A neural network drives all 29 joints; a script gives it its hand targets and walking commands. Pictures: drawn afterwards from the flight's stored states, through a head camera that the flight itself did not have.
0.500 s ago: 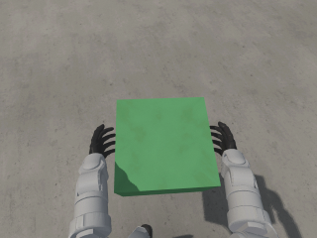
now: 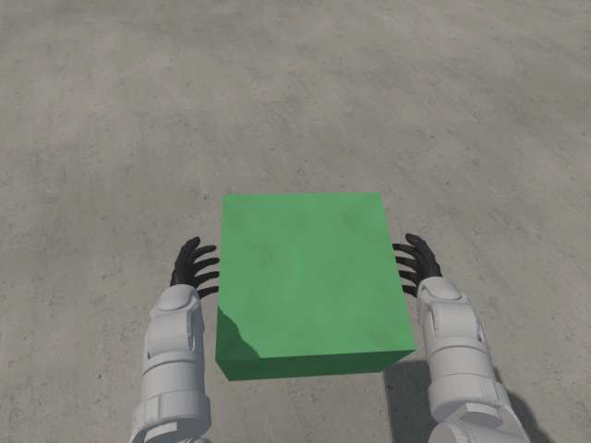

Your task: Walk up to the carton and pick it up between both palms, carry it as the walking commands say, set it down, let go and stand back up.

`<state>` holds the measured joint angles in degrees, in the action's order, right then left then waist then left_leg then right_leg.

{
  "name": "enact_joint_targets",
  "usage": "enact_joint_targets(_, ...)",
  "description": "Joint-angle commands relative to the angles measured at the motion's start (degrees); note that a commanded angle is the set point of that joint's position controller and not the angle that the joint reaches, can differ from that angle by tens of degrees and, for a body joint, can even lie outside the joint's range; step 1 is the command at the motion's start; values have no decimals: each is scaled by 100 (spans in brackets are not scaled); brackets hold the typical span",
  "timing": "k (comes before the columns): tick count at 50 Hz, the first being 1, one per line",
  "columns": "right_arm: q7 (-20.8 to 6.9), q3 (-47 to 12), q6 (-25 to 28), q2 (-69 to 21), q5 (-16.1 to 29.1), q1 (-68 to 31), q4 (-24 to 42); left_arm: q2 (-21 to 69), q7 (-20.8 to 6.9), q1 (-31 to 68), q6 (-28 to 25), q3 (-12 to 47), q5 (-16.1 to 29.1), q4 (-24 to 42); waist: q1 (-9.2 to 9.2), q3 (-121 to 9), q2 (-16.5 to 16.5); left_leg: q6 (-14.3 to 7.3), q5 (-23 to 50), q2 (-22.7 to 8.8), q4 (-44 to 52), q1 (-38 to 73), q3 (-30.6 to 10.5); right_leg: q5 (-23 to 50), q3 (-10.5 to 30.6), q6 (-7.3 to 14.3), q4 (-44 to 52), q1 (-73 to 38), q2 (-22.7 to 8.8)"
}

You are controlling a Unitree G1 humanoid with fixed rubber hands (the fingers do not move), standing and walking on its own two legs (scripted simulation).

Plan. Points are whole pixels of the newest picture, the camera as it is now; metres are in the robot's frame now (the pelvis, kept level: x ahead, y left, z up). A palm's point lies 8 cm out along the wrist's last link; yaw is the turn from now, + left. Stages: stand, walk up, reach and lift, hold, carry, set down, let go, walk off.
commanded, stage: reach and lift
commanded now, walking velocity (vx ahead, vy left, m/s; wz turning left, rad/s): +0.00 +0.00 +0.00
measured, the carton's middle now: (304, 286) +0.38 +0.05 -0.08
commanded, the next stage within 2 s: none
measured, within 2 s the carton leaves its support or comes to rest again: neither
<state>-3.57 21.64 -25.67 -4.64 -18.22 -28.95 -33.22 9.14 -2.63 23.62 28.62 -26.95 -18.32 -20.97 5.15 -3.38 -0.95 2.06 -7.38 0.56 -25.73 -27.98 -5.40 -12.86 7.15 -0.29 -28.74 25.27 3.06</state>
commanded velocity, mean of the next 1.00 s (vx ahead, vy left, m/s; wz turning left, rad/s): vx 0.00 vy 0.00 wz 0.00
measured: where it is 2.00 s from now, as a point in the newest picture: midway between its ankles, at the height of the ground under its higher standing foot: outside the picture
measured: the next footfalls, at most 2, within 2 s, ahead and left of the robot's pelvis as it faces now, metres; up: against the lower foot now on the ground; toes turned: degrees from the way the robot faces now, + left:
none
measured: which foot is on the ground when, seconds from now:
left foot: down 0.00-1.00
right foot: down 0.00-1.00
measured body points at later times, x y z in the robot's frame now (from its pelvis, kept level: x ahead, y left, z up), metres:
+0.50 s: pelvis +0.03 +0.00 +0.01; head +0.00 -0.01 +0.46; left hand +0.31 +0.21 +0.05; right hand +0.35 -0.13 +0.04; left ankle +0.05 +0.14 -0.74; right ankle +0.01 -0.12 -0.74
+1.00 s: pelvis +0.02 +0.01 +0.01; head -0.02 +0.00 +0.46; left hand +0.32 +0.18 +0.06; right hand +0.33 -0.16 +0.05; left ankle +0.05 +0.14 -0.74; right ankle +0.01 -0.12 -0.74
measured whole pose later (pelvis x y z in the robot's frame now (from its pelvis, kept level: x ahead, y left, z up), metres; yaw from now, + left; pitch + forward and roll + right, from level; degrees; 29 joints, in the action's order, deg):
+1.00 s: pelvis +0.02 +0.01 +0.01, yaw +0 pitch -5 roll +0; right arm -3.3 16.1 -40.6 -5.6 -17.7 -18.5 -18.5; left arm 9.3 0.1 17.3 42.5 -18.5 -17.8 -12.8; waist 0.3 -0.4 0.7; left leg 0.9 -6.9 1.1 -16.7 -4.4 -5.0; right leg -11.5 7.2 -0.5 -17.7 0.8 1.4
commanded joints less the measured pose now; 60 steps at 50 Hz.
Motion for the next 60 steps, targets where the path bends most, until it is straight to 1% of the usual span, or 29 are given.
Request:
enact_joint_targets(1, -1674, -3120, 31, -5531, 1196, -2694, -136, 4773, -1560, 3061, 143, 3724, 1329, -245, 118, -2284, 99, -162, 775, 383, 282, 2426, 575, 451, -482, 81, 778, -585, 278)
enact_joint_targets(2, -1723, -3071, -20, -5438, 1193, -2736, -288, 4689, -1535, 2842, 178, 3632, 1291, -409, 212, -2277, -107, -129, 830, 400, 394, 2582, 564, 418, -625, 45, 800, -515, 384)
enact_joint_targets(3, -1683, -3023, -17, -5330, 1232, -2663, -8, 4631, -1515, 2634, 263, 3520, 1193, -400, 236, -1842, 374, -144, 761, 392, 362, 2464, 592, 457, -462, 114, 874, -720, 194)
enact_joint_targets(4, -1701, -2843, -149, -5509, 1070, -2294, -393, 4549, -1476, 2693, 288, 3604, 1233, -219, 136, -1546, -177, -148, 605, 371, 447, 2293, 533, 277, -614, 105, 840, -574, 369)
enact_joint_targets(5, -1693, -3136, -140, -5549, 1207, -2227, -207, 4713, -1480, 2478, 331, 3734, 1270, -138, 297, -2046, 170, -107, 898, 398, 489, 2552, 558, 516, -485, 160, 939, -1060, 292)
enact_joint_targets(7, -1588, -3215, -262, -5440, 1316, -2079, 241, 4733, -1474, 2222, 501, 3896, 1431, -93, 88, -1817, 239, -105, 1492, 418, 500, 2985, 547, 1100, -512, 87, 991, -999, 310)
enact_joint_targets(8, -1552, -3303, -225, -5375, 1307, -2382, 518, 4503, -1494, 2203, 515, 3775, 1370, -204, 200, -1800, 136, -147, 1417, 429, 509, 2892, 554, 1125, -444, 48, 1068, -1154, 240)
enact_joint_targets(9, -1496, -2993, -292, -5032, 1018, -1978, 355, 4530, -1492, 2146, 584, 3721, 1297, -338, -42, -1401, 92, -87, 1286, 402, 554, 2928, 481, 819, -518, 73, 1144, -883, 309)
enact_joint_targets(10, -1471, -3172, -324, -5315, 1161, -1934, 253, 4580, -1464, 2130, 559, 3789, 1453, -187, 143, -1464, -10, -82, 1194, 389, 593, 2887, 473, 752, -427, 115, 1150, -1284, 274)
enact_joint_targets(11, -1464, -3384, -348, -5345, 1297, -2072, 614, 4795, -1464, 2292, 584, 4091, 1615, 94, 70, -1637, 259, -57, 1329, 431, 597, 2985, 489, 952, -439, 113, 1154, -1530, 265)
enact_joint_targets(13, -1436, -3408, -437, -5347, 1370, -1965, 770, 4733, -1474, 2253, 651, 4295, 1711, 280, -100, -1330, -8, -92, 1472, 386, 630, 3334, 399, 950, -517, 82, 1221, -1133, 322)
enact_joint_targets(14, -1420, -3444, -463, -5277, 1353, -1823, 902, 4676, -1478, 2287, 770, 4320, 1720, 344, -146, -1562, 458, -25, 1447, 373, 643, 3342, 430, 1156, -371, 161, 1240, -1607, 198)
enact_joint_targets(15, -1374, -3262, -560, -5136, 1083, -1640, 653, 4364, -1469, 1991, 762, 3883, 1525, 119, -15, -1178, -178, -110, 1556, 370, 680, 3139, 367, 1196, -405, 85, 1274, -1343, 248)
enact_joint_targets(17, -1309, -3780, -617, -5281, 1506, -1407, 1423, 4604, -1437, 1768, 854, 4373, 1828, 647, -22, -1493, 447, -44, 1965, 452, 735, 3214, 475, 1786, -340, 56, 1214, -2168, 227)
enact_joint_targets(18, -1263, -4017, -628, -5274, 1629, -1734, 1800, 4675, -1408, 1717, 881, 4607, 1988, 818, -79, -1654, -37, -60, 2475, 375, 694, 3548, 283, 1972, -408, 31, 1188, -2033, 284)
enact_joint_targets(21, -1194, -3781, -940, -5107, 1339, -944, 1418, 4291, -1414, 1741, 1079, 4557, 1824, 963, -230, -1159, 301, 7, 1555, 436, 923, 3165, 416, 1728, -272, 32, 1463, -2310, 152)
enact_joint_targets(22, -1186, -3753, -999, -5121, 1357, -1124, 1480, 4340, -1429, 1650, 1166, 4375, 1756, 772, -206, -902, -91, -42, 1272, 438, 969, 3163, 386, 1355, -248, 27, 1481, -2204, 136)
enact_joint_targets(23, -1222, -3751, -1073, -5022, 1430, -1208, 1484, 4347, -1370, 1426, 1222, 4312, 1653, 668, -108, -598, 199, -76, 1112, 430, 1011, 3176, 382, 1109, -318, 32, 1504, -2081, 139)
enact_joint_targets(25, -1311, -3703, -1160, -5081, 1350, -1565, 1492, 4312, -1382, 1709, 1240, 4107, 1585, 635, 31, -595, -182, -122, 752, 431, 1020, 3357, 404, 594, -364, 30, 1604, -1849, 208)
enact_joint_targets(28, -1339, -4116, -1076, -5379, 1738, -1740, 2140, 4677, -1396, 1718, 1264, 4513, 1844, 1029, 1, -1015, 96, -91, 1518, 496, 881, 3579, 397, 1395, -236, 29, 1483, -2130, 167)
enact_joint_targets(33, -1231, -3757, -1303, -4942, 1474, -1362, 1889, 4512, -1393, 1470, 1444, 4308, 1681, 797, -240, -450, 265, -74, 1159, 486, 1019, 3337, 374, 1287, -211, -9, 1559, -2064, 97)
enact_joint_targets(34, -1224, -3727, -1360, -5183, 1431, -1033, 1565, 4426, -1380, 1604, 1396, 4380, 1725, 1093, -238, -543, -180, -82, 1288, 454, 1004, 3483, 327, 1348, -192, -14, 1571, -1962, 166)
enact_joint_targets(35, -1212, -3637, -1345, -4985, 1417, -1149, 1713, 4451, -1423, 1800, 1434, 4425, 1736, 1023, -287, -525, 415, -40, 1319, 492, 1027, 3388, 343, 1382, -188, 1, 1575, -2076, 119)
enact_joint_targets(36, -1258, -3494, -1374, -4986, 1364, -1055, 1528, 4404, -1396, 1988, 1417, 4494, 1724, 1051, -421, -422, 270, -43, 994, 461, 1057, 3268, 355, 1112, -230, 16, 1582, -2018, 164)
enact_joint_targets(38, -1309, -3883, -1243, -5033, 1690, -1849, 2054, 4587, -1374, 1866, 1360, 4530, 1736, 1014, -281, -702, 53, -93, 1092, 499, 945, 3271, 351, 1025, -255, -33, 1520, -2033, 215)
enact_joint_targets(39, -1287, -3698, -1279, -4799, 1581, -1710, 1890, 4697, -1369, 1962, 1413, 4544, 1801, 749, -396, -690, 588, -19, 923, 485, 926, 3333, 374, 935, -211, 41, 1538, -2088, 148)
enact_joint_targets(44, -1395, -3818, -1193, -5002, 1585, -2322, 1897, 4822, -1388, 2617, 1222, 4416, 1826, 710, -442, -1098, -159, -120, 503, 480, 880, 3249, 367, 550, -219, -24, 1524, -2028, 196)
enact_joint_targets(49, -1487, -3666, -1303, -5012, 1621, -1698, 1685, 4818, -1314, 1984, 1360, 4220, 1617, 567, -427, -980, 127, -41, 1141, 496, 940, 3235, 398, 1457, -272, -24, 1476, -2212, 218)
enact_joint_targets(60, -1611, -3304, -1319, -4833, 1551, -1750, 1496, 5029, -1298, 2329, 1329, 4304, 1705, 690, -547, -765, 246, -13, 742, 319, 1101, 3274, 229, 811, -224, 128, 1550, -2010, 242)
